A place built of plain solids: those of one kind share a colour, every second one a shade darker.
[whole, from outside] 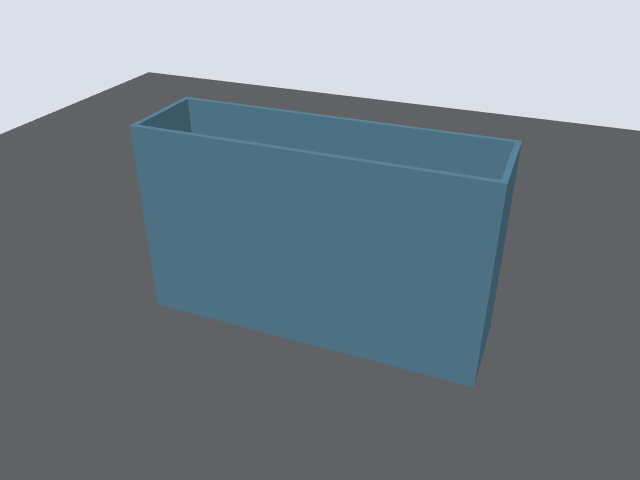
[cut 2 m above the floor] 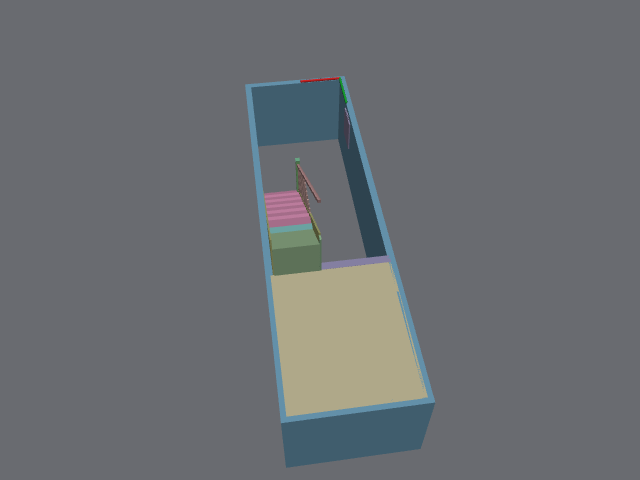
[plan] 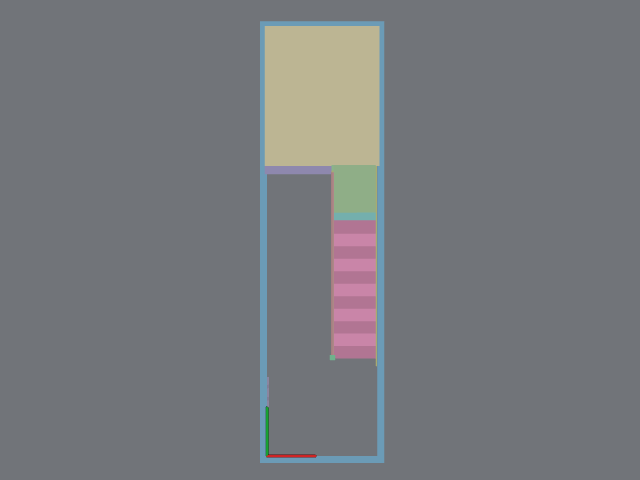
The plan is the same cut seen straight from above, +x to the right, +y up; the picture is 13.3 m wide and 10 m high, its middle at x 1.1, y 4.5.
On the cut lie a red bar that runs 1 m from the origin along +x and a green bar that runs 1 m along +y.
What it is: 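A row house's entrance hall, a dwelling of no particular year; the hall below, the landing 2.93 m above it, and between them a joiner's timber flight of 16 risers of about 0.183 m on goings of about 0.260 m, 0.88 m clear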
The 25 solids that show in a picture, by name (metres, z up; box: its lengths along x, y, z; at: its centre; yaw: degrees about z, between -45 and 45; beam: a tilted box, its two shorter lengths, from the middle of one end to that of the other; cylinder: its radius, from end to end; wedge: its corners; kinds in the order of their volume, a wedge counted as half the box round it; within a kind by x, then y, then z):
{
 "upper_1": {"box": [2.39, 2.92, 2.98], "at": [1.15, 7.5, 1.44]},
 "wall_1": {"box": [0.15, 9.21, 5.54], "at": [-0.07, 4.46, 2.72]},
 "wall_2": {"box": [2.59, 0.15, 5.54], "at": [1.15, -0.07, 2.72]},
 "wall_3": {"box": [2.59, 0.15, 5.54], "at": [1.15, 8.98, 2.72]},
 "wall_4": {"box": [0.15, 9.21, 5.54], "at": [2.37, 4.46, 2.72]},
 "carriage_1": {"wedge": [[1.37, 2.08, -0.05], [1.37, 2.08, 0.01], [1.37, 6.06, -0.05], [1.37, 6.06, 2.81], [2.26, 2.08, -0.05], [2.26, 2.08, 0.01], [2.26, 6.06, -0.05], [2.26, 6.06, 2.81]]},
 "upper_edge_1": {"box": [1.39, 0.17, 2.98], "at": [0.65, 5.95, 1.44]},
 "string_1": {"wedge": [[1.34, 2.05, -0.05], [1.34, 2.05, 0.25], [1.34, 5.95, -0.05], [1.34, 5.95, 3.0], [1.38, 2.05, -0.05], [1.38, 2.05, 0.25], [1.38, 5.95, -0.05], [1.38, 5.95, 3.0]]},
 "string_2": {"wedge": [[2.26, 1.87, -0.05], [2.26, 1.87, 0.13], [2.26, 6.04, -0.05], [2.26, 6.04, 3.06], [2.29, 1.87, -0.05], [2.29, 1.87, 0.13], [2.29, 6.04, -0.05], [2.29, 6.04, 3.06]]},
 "rail_1": {"wedge": [[1.33, 2.09, 1.08], [1.33, 2.09, 1.15], [1.33, 5.91, 3.77], [1.33, 5.91, 3.84], [1.39, 2.09, 1.08], [1.39, 2.09, 1.15], [1.39, 5.91, 3.77], [1.39, 5.91, 3.84]]},
 "tread_1": {"wedge": [[1.37, 2.03, 0.09], [1.37, 2.03, 0.19], [1.37, 2.34, 0.09], [1.37, 2.34, 0.19], [2.27, 2.03, 0.09], [2.27, 2.03, 0.19], [2.27, 2.34, 0.09], [2.27, 2.34, 0.19]]},
 "tread_2": {"wedge": [[1.37, 2.29, 0.27], [1.37, 2.29, 0.37], [1.37, 2.6, 0.27], [1.37, 2.6, 0.37], [2.27, 2.29, 0.27], [2.27, 2.29, 0.37], [2.27, 2.6, 0.27], [2.27, 2.6, 0.37]]},
 "tread_3": {"wedge": [[1.37, 2.55, 0.45], [1.37, 2.55, 0.55], [1.37, 2.86, 0.45], [1.37, 2.86, 0.55], [2.27, 2.55, 0.46], [2.27, 2.55, 0.56], [2.27, 2.86, 0.46], [2.27, 2.86, 0.56]]},
 "tread_4": {"wedge": [[1.37, 2.81, 0.64], [1.37, 2.81, 0.74], [1.37, 3.12, 0.64], [1.37, 3.12, 0.74], [2.27, 2.81, 0.64], [2.27, 2.81, 0.74], [2.27, 3.12, 0.64], [2.27, 3.12, 0.74]]},
 "tread_5": {"wedge": [[1.37, 3.07, 0.82], [1.37, 3.07, 0.92], [1.37, 3.38, 0.82], [1.37, 3.38, 0.92], [2.27, 3.07, 0.82], [2.27, 3.07, 0.92], [2.27, 3.38, 0.82], [2.27, 3.38, 0.92]]},
 "tread_6": {"wedge": [[1.37, 3.33, 1.0], [1.37, 3.33, 1.1], [1.37, 3.64, 1.0], [1.37, 3.64, 1.1], [2.27, 3.33, 1.0], [2.27, 3.33, 1.1], [2.27, 3.64, 1.0], [2.27, 3.64, 1.1]]},
 "tread_7": {"wedge": [[1.37, 3.59, 1.19], [1.37, 3.59, 1.29], [1.37, 3.9, 1.19], [1.37, 3.9, 1.29], [2.27, 3.59, 1.19], [2.27, 3.59, 1.29], [2.27, 3.9, 1.19], [2.27, 3.9, 1.29]]},
 "tread_8": {"wedge": [[1.37, 3.85, 1.37], [1.37, 3.85, 1.47], [1.37, 4.16, 1.37], [1.37, 4.16, 1.47], [2.27, 3.85, 1.37], [2.27, 3.85, 1.47], [2.27, 4.16, 1.37], [2.27, 4.16, 1.47]]},
 "tread_9": {"wedge": [[1.37, 4.11, 1.55], [1.37, 4.11, 1.65], [1.37, 4.42, 1.55], [1.37, 4.42, 1.65], [2.27, 4.11, 1.56], [2.27, 4.11, 1.66], [2.27, 4.42, 1.56], [2.27, 4.42, 1.66]]},
 "tread_10": {"wedge": [[1.37, 4.37, 1.73], [1.37, 4.37, 1.83], [1.37, 4.68, 1.74], [1.37, 4.68, 1.84], [2.27, 4.37, 1.74], [2.27, 4.37, 1.84], [2.27, 4.68, 1.74], [2.27, 4.68, 1.84]]},
 "tread_11": {"wedge": [[1.37, 4.63, 1.92], [1.37, 4.63, 2.02], [1.37, 4.94, 1.92], [1.37, 4.94, 2.02], [2.27, 4.63, 1.92], [2.27, 4.63, 2.02], [2.27, 4.94, 1.92], [2.27, 4.94, 2.02]]},
 "wall_mirror_1": {"box": [0.034, 0.66, 0.8], "at": [0.02, 1.32, 1.48]},
 "riser_1": {"wedge": [[1.37, 4.91, 1.99], [1.37, 4.91, 2.11], [1.37, 5.2, 2.09], [1.37, 5.2, 2.11], [2.27, 4.91, 1.99], [2.27, 4.91, 2.11], [2.27, 5.2, 2.09], [2.27, 5.2, 2.11]]},
 "newel_foot_1": {"box": [0.1, 0.1, 1.3], "at": [1.36, 2.05, 0.6]},
 "apron_1": {"wedge": [[1.34, 5.95, -0.05], [1.34, 5.95, 2.93], [1.34, 6.06, -0.05], [1.34, 6.06, 2.93], [1.38, 5.95, -0.05], [1.38, 5.95, 2.93], [1.38, 6.06, -0.05], [1.38, 6.06, 2.93]]}
}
